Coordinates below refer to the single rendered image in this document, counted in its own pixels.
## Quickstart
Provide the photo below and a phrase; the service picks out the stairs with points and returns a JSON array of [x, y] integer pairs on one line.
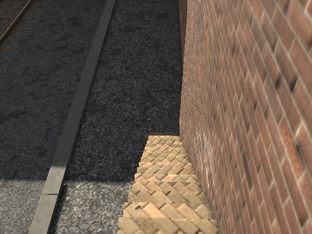
[[166, 197]]

